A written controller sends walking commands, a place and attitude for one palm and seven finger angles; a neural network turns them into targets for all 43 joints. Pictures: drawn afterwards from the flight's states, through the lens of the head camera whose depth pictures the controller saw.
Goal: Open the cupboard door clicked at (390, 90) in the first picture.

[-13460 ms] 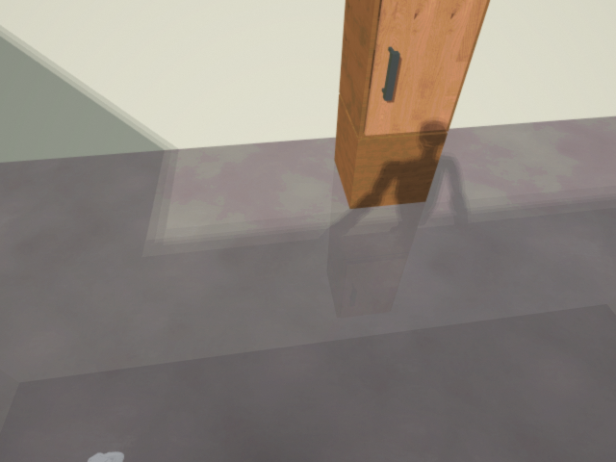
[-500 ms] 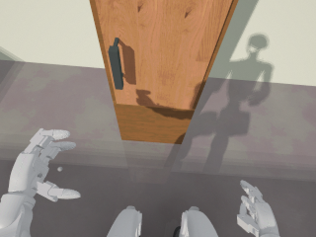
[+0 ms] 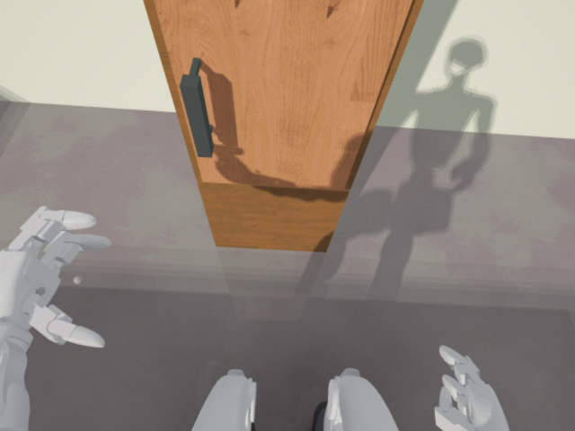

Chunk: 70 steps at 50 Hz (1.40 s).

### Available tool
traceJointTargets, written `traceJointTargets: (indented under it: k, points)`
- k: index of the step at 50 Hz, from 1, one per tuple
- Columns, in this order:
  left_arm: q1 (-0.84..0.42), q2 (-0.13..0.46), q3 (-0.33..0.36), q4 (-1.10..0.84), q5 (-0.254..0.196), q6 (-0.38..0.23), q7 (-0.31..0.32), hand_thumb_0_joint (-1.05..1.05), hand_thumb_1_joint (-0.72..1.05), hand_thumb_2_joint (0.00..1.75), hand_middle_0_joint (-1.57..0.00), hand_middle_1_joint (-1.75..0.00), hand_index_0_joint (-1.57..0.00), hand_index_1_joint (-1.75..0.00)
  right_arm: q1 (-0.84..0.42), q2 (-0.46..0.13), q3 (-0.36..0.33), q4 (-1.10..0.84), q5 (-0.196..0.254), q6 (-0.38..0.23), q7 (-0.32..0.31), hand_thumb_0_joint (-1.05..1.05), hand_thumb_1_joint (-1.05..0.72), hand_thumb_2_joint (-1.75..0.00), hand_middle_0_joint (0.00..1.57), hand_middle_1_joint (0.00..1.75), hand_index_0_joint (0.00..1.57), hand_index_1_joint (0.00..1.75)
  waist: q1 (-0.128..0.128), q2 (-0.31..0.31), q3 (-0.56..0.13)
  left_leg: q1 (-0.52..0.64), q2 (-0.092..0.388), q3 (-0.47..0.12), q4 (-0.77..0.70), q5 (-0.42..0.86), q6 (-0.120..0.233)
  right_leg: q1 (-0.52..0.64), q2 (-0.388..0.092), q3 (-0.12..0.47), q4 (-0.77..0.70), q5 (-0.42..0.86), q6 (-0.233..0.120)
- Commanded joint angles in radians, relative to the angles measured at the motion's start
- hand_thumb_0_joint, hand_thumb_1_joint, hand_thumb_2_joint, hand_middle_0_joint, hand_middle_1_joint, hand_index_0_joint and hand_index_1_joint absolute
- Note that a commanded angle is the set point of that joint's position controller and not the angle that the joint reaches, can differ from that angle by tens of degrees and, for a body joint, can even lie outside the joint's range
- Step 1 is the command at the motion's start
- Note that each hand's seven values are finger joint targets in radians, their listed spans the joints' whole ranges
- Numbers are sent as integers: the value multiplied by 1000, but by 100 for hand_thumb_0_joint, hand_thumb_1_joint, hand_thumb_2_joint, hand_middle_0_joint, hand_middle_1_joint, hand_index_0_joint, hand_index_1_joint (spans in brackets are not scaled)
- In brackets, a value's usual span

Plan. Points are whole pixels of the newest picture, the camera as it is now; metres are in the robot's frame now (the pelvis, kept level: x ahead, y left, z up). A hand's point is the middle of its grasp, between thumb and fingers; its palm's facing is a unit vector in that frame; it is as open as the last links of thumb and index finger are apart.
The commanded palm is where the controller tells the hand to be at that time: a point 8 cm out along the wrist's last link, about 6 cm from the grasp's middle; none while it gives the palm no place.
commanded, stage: raise the hand with hooked fingers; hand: left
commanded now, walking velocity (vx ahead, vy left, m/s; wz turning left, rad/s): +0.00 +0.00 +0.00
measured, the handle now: (201, 110) +0.60 +0.19 +0.02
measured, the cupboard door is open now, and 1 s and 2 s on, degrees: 0 0 0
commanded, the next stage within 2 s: move the hooked fingers beside the handle in 0.38 s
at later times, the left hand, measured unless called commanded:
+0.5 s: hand (80, 283) +0.28 +0.27 +0.03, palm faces +0.01 -1.00 -0.04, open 14.0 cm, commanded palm +0.26 +0.32 +0.04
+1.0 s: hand (117, 223) +0.36 +0.25 +0.03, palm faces +0.00 -1.00 -0.04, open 14.0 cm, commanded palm +0.35 +0.30 +0.04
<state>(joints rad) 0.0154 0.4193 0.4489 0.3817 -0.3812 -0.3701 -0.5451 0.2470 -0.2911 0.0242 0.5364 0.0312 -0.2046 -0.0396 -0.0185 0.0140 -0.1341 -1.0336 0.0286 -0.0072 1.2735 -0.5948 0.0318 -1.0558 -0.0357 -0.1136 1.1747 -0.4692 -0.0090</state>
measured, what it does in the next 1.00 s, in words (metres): stands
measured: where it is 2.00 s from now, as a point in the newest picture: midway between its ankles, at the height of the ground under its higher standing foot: outside the picture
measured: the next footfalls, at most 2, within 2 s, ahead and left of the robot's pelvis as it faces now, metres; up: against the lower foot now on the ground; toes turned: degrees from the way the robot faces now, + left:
none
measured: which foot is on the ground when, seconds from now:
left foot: down 0.00-1.00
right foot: down 0.00-1.00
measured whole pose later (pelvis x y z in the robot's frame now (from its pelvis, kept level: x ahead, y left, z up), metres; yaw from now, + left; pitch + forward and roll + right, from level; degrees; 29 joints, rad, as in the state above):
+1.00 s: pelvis +0.00 +0.00 +0.00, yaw -1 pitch +22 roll -3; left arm -0.29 0.43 0.42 0.62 -0.28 -0.37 -0.46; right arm 0.27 -0.28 0.04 0.55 0.03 -0.14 -0.04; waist -0.05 0.01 -0.14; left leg -1.06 0.03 0.01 1.26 -0.58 0.03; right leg -1.09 -0.03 -0.10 1.17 -0.46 -0.01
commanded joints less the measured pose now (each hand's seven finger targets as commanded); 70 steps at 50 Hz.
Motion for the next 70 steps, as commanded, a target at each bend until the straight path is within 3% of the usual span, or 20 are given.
traceJointTargets:
  k: [1, 4, 8, 16, 19, 24, 27, 28, 31, 33, 35, 43, 46, 52, 58, 62, 65, 66, 68, 70]
  points:
    - [-69, 211, 92, -190, -29, -70, 4, 0, -50, 30, -30, -120, -30, -120, 14, -154, -76, -132, 4, -43, -9, 0, -90, -90, 20, 30, 20, 30, 10, 65, -349, 174, -26, -42, -210, 390, -22, 271, 50, 58, -120, 178, -20]
    - [-86, 223, 104, -170, -28, -74, 10, 0, -50, 30, -30, -120, -30, -120, 12, -155, -74, -136, 3, -36, -9, 0, -90, -90, 20, 30, 20, 30, 9, 71, -318, 148, -28, -41, -216, 343, -21, 261, 52, 63, -126, 136, -23]
    - [-110, 241, 109, -198, -25, -88, 14, 0, -50, 30, -30, -120, -30, -120, 14, -152, -71, -141, 1, -33, -12, 0, -90, -90, 20, 30, 20, 30, 13, 95, -344, 156, -28, -37, -215, 343, -20, 277, 52, 72, -126, 137, -26]
    - [-90, 218, 90, -197, -19, -85, 17, 0, -50, 30, -30, -120, -30, -120, 10, -149, -69, -139, 4, -33, -16, 0, -90, -90, 20, 30, 20, 30, 5, 106, -326, 182, -27, -44, -225, 347, -22, 253, 51, 61, -128, 142, -22]
    - [-106, 221, 95, -175, -24, -83, 14, 0, -50, 30, -30, -120, -30, -120, 12, -152, -68, -138, 4, -30, -18, 0, -90, -90, 20, 30, 20, 30, 0, 63, -321, 163, -26, -46, -221, 322, -20, 251, 54, 61, -129, 125, -21]
    - [-114, 218, 90, -171, -26, -79, -2, 0, -50, 30, -30, -120, -30, -120, 9, -152, -67, -143, 2, -31, -20, 0, -90, -90, 20, 30, 20, 30, 0, 54, -337, 152, -29, -41, -209, 325, -17, 270, 52, 68, -128, 138, -20]
    - [-238, 224, 73, -169, -20, -86, 0, 0, -50, 30, -30, -120, -30, -120, 9, -153, -63, -126, 0, -33, -27, 0, -90, -90, 20, 30, 20, 30, -19, 96, -322, 151, -26, -44, -190, 330, -18, 227, 56, 68, -112, 139, -26]
    - [-260, 248, 88, -169, -13, -89, 2, 0, -50, 30, -30, -120, -30, -120, 12, -156, -63, -119, -2, -32, -28, 0, -90, -90, 20, 30, 20, 30, -11, 95, -344, 161, -25, -47, -195, 329, -21, 233, 53, 69, -113, 135, -25]
    - [-290, 210, 41, -137, 3, -82, 5, 0, -50, 30, -30, -120, -30, -120, 16, -156, -64, -114, 2, -33, -31, 0, -90, -90, 20, 30, 20, 30, -18, 107, -345, 180, -24, -50, -203, 328, -22, 210, 50, 64, -114, 132, -23]
    - [-346, 243, 54, -112, 14, -70, 9, 0, -50, 30, -30, -120, -30, -120, 22, -160, -61, -104, 1, -29, -32, 0, -90, -90, 20, 30, 20, 30, -18, 119, -355, 179, -22, -51, -201, 328, -24, 205, 50, 65, -113, 130, -25]
    - [-368, 224, 31, -97, 28, -61, 21, 0, -50, 30, -30, -120, -30, -120, 25, -158, -61, -106, 2, -24, -32, 0, -90, -90, 20, 30, 20, 30, -20, 117, -362, 196, -21, -56, -212, 339, -25, 201, 48, 61, -114, 136, -24]
    - [-441, 267, 67, -16, 61, -57, 76, 0, -50, 30, -30, -120, -30, -120, 50, -153, -58, -99, -3, 12, -19, 0, -90, -90, 20, 30, 20, 30, -8, 104, -419, 197, -18, -46, -216, 415, -27, 256, 48, 65, -107, 212, -22]
    - [-485, 244, 43, 44, 74, -57, 89, 0, -50, 30, -30, -120, -30, -120, 60, -154, -60, -89, -2, 29, -13, 0, -90, -90, 20, 30, 20, 30, -29, 79, -376, 168, -16, -40, -219, 364, -22, 236, 48, 67, -120, 185, -17]
    - [-644, 261, 33, 114, 97, -94, 98, 0, -50, 30, -30, -120, -30, -120, 87, -160, -61, -64, -6, 49, -16, 0, -90, -90, 20, 30, 20, 30, -51, 76, -392, 162, -14, -44, -206, 363, -18, 217, 50, 73, -110, 188, -20]
    - [-717, 315, 67, 179, 122, -118, 98, 0, -50, 30, -30, -120, -30, -120, 122, -163, -67, -34, -13, 79, -11, 0, -90, -90, 20, 30, 20, 30, -46, 103, -464, 210, -10, -44, -195, 448, -22, 231, 51, 77, -102, 250, -19]
    - [-773, 331, 78, 273, 126, -113, 99, 0, -50, 30, -30, -120, -30, -120, 126, -163, -61, -28, -13, 101, -9, 0, -90, -90, 20, 30, 20, 30, -60, 58, -421, 133, -14, -34, -183, 399, -8, 243, 53, 85, -104, 246, -17]
    - [-853, 360, 83, 302, 147, -122, 100, 0, -50, 30, -30, -120, -30, -120, 140, -164, -61, -18, -17, 114, -7, 0, -90, -90, 20, 30, 20, 30, -66, 102, -451, 136, -15, -29, -175, 384, -7, 239, 50, 94, -104, 241, -14]
    - [-867, 381, 95, 321, 153, -126, 101, 0, -50, 30, -30, -120, -30, -120, 144, -168, -61, -13, -18, 118, -7, 0, -90, -90, 20, 30, 20, 30, -67, 85, -452, 140, -13, -34, -174, 391, -8, 237, 51, 91, -101, 244, -15]
    - [-912, 375, 81, 307, 156, -142, 96, 0, -50, 30, -30, -120, -30, -120, 154, -169, -62, -11, -22, 125, -4, 0, -90, -90, 20, 30, 20, 30, -70, 126, -502, 190, -10, -42, -165, 445, -12, 218, 54, 88, -88, 271, -16]
    - [-919, 364, 68, 340, 161, -140, 95, 0, -50, 30, -30, -120, -30, -120, 160, -170, -62, -3, -23, 135, 1, 0, -90, -90, 20, 30, 20, 30, -77, 140, -490, 207, -7, -49, -166, 461, -16, 191, 54, 81, -90, 264, -16]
